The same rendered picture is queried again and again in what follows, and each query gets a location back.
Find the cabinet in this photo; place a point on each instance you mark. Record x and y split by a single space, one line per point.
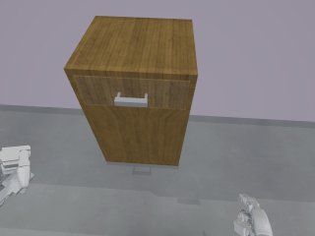
137 48

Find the handle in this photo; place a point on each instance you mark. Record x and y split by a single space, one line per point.
131 101

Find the left robot hand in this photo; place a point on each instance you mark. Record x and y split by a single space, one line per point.
16 165

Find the right robot hand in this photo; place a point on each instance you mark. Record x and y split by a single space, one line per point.
256 222

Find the drawer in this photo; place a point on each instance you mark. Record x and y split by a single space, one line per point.
161 93

